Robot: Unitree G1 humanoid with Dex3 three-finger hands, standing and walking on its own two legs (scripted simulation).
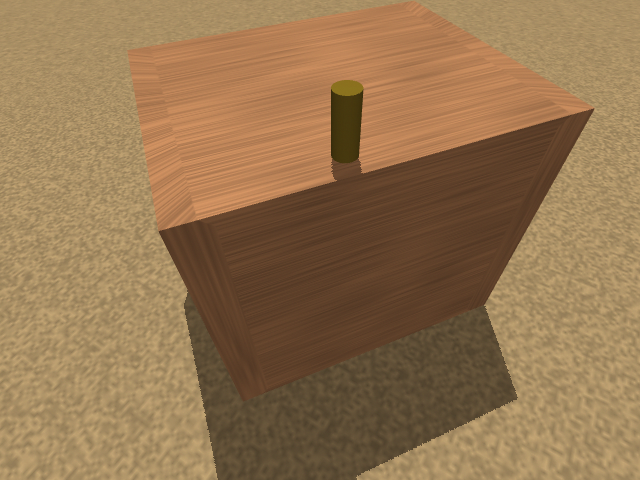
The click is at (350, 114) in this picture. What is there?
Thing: squat round
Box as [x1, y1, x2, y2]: [331, 80, 362, 162]
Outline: 341,80 335,82 331,86 331,156 333,159 339,162 350,162 355,160 358,156 362,85 352,80
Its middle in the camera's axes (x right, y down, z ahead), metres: +0.05 -0.21 +0.70
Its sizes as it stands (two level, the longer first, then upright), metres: 0.054 0.054 0.136
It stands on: a support 0.80 m high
